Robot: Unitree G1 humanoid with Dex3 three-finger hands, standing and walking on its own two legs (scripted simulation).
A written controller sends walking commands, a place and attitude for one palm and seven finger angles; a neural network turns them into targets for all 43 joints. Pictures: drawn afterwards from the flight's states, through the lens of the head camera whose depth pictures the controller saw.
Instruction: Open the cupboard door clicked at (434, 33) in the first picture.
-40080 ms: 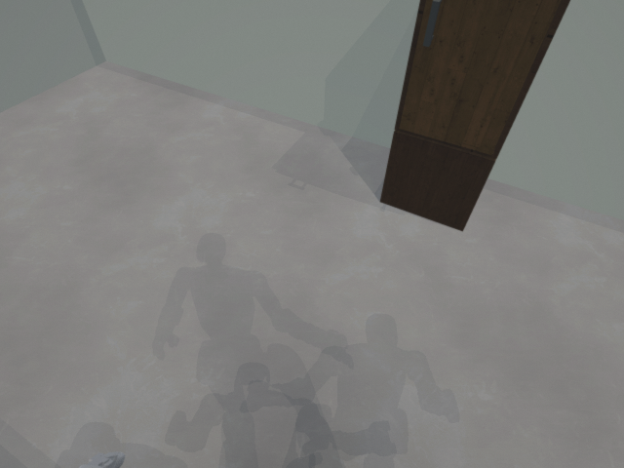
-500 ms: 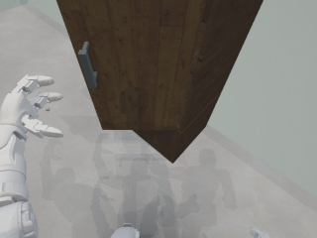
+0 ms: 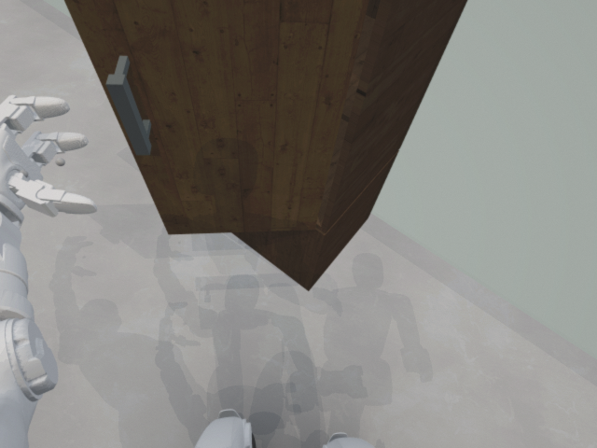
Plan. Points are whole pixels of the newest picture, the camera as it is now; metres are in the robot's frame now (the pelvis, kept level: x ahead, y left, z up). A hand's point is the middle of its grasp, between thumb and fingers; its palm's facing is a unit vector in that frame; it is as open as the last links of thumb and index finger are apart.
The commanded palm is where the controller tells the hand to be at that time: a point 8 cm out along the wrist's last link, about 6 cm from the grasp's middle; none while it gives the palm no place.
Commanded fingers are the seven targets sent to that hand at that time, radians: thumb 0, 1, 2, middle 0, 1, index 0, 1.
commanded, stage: move the hooked fingers beside the handle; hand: left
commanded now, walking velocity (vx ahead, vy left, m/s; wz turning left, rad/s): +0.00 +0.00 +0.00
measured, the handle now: (133, 108) +0.55 +0.22 +0.10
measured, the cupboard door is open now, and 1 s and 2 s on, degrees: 43 43 43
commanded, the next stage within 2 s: slide the fingers in behind the handle in 1.16 s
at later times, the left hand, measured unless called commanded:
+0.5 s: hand (63, 130) +0.50 +0.30 +0.10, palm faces +0.07 -1.00 +0.01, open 14.0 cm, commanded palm +0.48 +0.34 +0.10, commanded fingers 0.00 -0.50 0.30 -0.30 -1.20 -0.30 -1.20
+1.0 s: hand (68, 138) +0.50 +0.30 +0.09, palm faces +0.06 -1.00 +0.02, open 14.0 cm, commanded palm +0.48 +0.34 +0.09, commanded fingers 0.00 -0.50 0.30 -0.30 -1.20 -0.30 -1.20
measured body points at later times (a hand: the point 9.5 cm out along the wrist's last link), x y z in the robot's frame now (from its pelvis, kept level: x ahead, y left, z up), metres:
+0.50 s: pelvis +0.00 +0.00 -0.01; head +0.13 +0.03 +0.42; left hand +0.49 +0.35 +0.11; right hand -0.01 -0.28 -0.10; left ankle +0.05 +0.09 -0.69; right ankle -0.03 -0.12 -0.69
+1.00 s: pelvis +0.01 +0.01 -0.01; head +0.13 +0.05 +0.42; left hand +0.49 +0.35 +0.09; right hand +0.02 -0.27 -0.11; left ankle +0.05 +0.09 -0.69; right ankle -0.03 -0.12 -0.69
